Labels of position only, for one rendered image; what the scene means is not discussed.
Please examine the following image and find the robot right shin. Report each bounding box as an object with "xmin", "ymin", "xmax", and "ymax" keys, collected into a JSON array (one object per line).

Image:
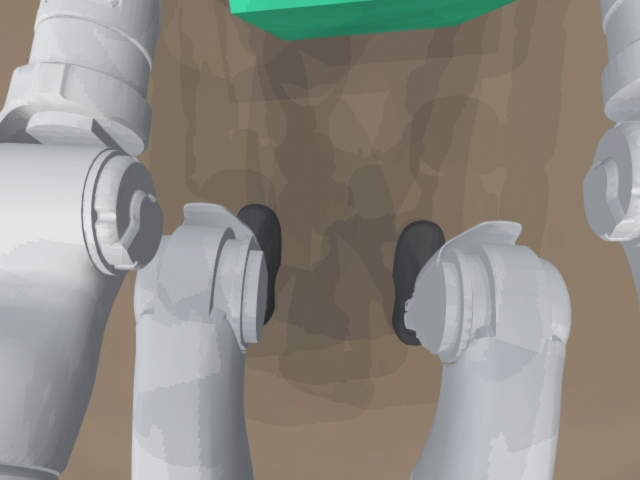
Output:
[{"xmin": 404, "ymin": 221, "xmax": 571, "ymax": 350}]

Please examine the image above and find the right robot forearm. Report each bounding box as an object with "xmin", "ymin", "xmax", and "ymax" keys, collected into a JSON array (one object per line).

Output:
[{"xmin": 600, "ymin": 0, "xmax": 640, "ymax": 122}]

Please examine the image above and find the carton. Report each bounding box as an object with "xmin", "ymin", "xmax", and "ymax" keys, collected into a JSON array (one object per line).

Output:
[{"xmin": 229, "ymin": 0, "xmax": 516, "ymax": 41}]

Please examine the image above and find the robot right thigh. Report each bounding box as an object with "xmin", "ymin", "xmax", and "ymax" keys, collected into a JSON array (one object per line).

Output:
[{"xmin": 409, "ymin": 242, "xmax": 566, "ymax": 480}]

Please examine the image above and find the left robot forearm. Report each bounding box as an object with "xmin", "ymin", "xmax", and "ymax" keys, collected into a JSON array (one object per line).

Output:
[{"xmin": 0, "ymin": 0, "xmax": 161, "ymax": 157}]

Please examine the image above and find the right robot upper arm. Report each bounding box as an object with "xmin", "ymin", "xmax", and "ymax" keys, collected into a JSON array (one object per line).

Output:
[{"xmin": 583, "ymin": 112, "xmax": 640, "ymax": 313}]

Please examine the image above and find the left robot upper arm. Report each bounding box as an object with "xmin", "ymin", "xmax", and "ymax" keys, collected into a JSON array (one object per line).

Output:
[{"xmin": 0, "ymin": 143, "xmax": 164, "ymax": 480}]

